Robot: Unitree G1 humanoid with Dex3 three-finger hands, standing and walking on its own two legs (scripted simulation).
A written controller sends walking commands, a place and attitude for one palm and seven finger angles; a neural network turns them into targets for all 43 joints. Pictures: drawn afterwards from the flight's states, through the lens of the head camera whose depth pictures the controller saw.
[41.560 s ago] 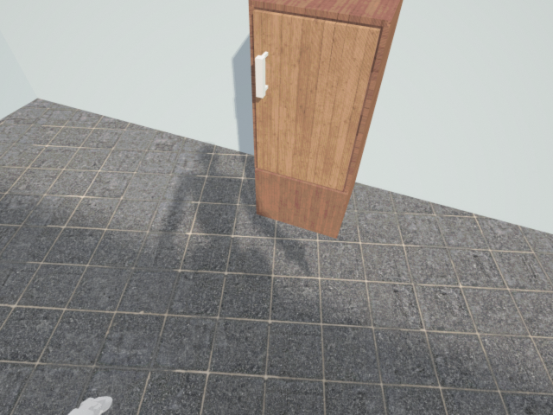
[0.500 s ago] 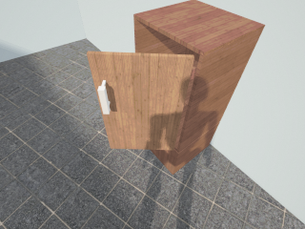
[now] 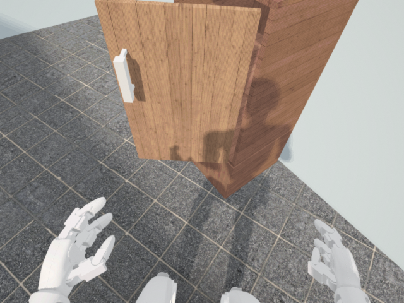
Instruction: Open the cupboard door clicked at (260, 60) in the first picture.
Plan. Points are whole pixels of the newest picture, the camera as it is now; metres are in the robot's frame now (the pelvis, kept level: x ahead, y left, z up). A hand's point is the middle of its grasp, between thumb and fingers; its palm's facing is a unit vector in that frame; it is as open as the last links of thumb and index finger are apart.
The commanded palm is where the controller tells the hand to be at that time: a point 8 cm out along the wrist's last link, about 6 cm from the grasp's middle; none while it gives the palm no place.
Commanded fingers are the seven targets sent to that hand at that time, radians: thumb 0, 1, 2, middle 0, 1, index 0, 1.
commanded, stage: raise the hand with hooked fingers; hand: left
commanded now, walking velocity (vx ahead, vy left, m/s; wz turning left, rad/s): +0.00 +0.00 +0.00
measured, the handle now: (126, 75) +0.63 +0.25 +0.06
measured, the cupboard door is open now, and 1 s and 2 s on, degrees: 50 50 50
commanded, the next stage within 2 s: move the hooked fingers beside the handle in 1.68 s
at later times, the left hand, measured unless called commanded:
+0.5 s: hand (62, 215) +0.25 +0.26 +0.06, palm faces +0.13 -0.99 -0.07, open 11.6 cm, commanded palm +0.22 +0.31 +0.05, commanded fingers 0.00 -0.20 0.43 -0.28 -1.00 -0.28 -1.00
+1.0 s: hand (45, 195) +0.28 +0.31 +0.06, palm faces +0.04 -1.00 -0.04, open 13.9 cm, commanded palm +0.26 +0.36 +0.07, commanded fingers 0.00 -0.50 0.30 -0.30 -1.20 -0.30 -1.20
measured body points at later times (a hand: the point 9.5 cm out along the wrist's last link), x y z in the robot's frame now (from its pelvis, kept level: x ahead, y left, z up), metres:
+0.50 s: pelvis +0.00 +0.02 +0.00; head +0.07 +0.03 +0.45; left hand +0.23 +0.32 +0.06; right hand +0.14 -0.23 -0.09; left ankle +0.05 +0.13 -0.65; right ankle +0.01 -0.08 -0.65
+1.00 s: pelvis +0.01 +0.05 +0.02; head +0.07 +0.08 +0.46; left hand +0.27 +0.36 +0.07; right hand +0.18 -0.18 -0.05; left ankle +0.05 +0.13 -0.65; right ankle +0.01 -0.08 -0.65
